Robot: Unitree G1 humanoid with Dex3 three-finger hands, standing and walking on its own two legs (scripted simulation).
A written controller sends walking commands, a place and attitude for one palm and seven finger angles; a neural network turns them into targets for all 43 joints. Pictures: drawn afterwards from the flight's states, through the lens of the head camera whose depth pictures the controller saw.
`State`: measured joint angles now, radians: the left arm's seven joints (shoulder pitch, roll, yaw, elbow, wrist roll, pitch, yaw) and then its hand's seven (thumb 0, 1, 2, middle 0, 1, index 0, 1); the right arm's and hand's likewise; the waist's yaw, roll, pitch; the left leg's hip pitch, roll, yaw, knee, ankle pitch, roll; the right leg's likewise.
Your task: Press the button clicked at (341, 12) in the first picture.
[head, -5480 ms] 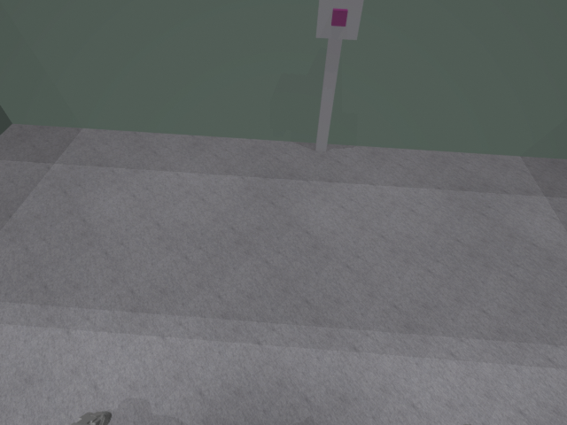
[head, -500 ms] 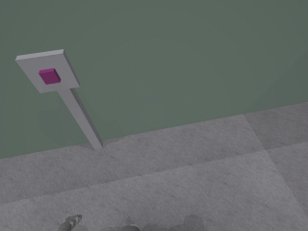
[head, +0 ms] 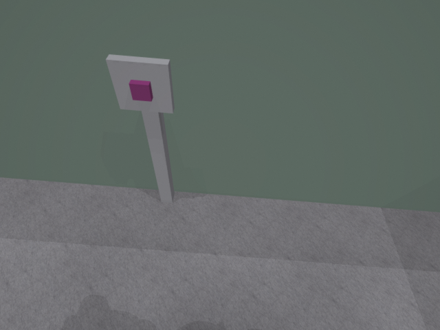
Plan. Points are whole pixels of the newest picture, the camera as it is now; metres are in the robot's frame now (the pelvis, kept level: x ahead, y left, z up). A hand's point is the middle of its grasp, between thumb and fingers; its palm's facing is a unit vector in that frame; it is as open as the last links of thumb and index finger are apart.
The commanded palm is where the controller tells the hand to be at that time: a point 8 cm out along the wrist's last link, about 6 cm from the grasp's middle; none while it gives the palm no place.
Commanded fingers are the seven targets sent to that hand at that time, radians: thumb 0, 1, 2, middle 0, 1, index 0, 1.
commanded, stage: take the last steps up to it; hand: left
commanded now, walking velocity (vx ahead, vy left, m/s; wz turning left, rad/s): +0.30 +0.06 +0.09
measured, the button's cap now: (141, 90) +0.75 +0.32 -0.03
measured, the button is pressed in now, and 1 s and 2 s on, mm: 0 0 0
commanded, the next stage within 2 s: come to a stop and stand still in 0.66 s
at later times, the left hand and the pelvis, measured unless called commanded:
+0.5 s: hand (144, 319) +0.16 +0.17 -0.16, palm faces +0.10 -0.97 -0.23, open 7.2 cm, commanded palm none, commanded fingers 0.00 0.90 0.90 -0.20 -0.30 -0.20 -0.30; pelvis +0.13 -0.02 +0.01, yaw +3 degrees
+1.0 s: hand (120, 277) +0.24 +0.25 -0.18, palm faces +0.08 -0.98 -0.17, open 7.4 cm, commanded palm none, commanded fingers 0.00 0.90 0.90 -0.20 -0.30 -0.20 -0.30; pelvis +0.23 +0.07 +0.01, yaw +2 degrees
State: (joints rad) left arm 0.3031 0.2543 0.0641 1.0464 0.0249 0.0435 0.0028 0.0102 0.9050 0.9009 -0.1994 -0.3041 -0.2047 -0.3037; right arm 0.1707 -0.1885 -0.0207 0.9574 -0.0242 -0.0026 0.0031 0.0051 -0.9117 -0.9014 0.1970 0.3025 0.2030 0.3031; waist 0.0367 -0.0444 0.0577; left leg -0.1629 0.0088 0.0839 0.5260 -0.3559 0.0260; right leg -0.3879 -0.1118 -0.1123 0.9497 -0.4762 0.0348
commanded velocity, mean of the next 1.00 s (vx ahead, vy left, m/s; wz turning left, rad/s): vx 0.11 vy -0.01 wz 0.02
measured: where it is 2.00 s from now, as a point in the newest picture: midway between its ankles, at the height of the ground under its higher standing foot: outside the picture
